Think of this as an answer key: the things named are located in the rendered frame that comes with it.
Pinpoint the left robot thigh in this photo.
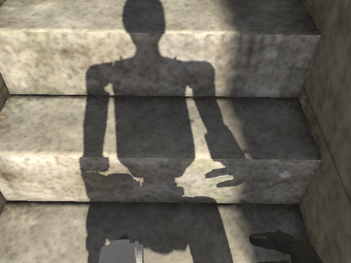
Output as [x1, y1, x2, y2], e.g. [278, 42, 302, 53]
[98, 239, 144, 263]

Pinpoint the robot right hand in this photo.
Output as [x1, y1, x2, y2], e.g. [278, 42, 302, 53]
[249, 231, 323, 263]

